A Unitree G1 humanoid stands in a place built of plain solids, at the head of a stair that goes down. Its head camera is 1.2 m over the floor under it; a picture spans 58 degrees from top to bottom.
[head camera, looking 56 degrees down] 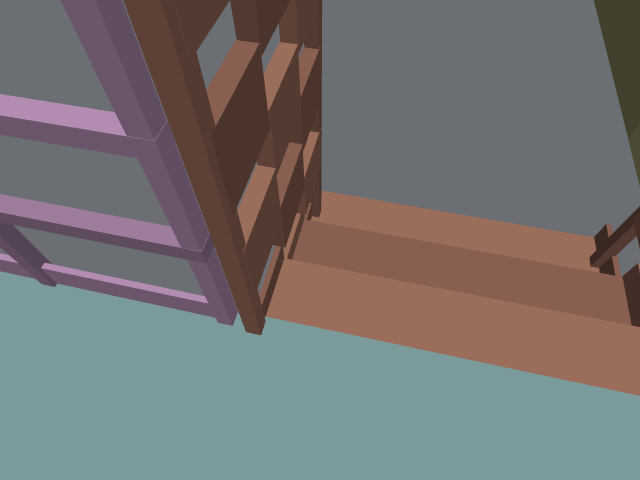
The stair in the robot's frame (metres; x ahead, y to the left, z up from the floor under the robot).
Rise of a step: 0.14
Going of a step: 0.29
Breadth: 1.32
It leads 13 degrees to the right of straight ahead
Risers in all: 4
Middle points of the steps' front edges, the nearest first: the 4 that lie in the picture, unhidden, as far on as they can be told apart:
0.40 -0.43 0.00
0.68 -0.49 -0.14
0.97 -0.56 -0.28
1.25 -0.62 -0.42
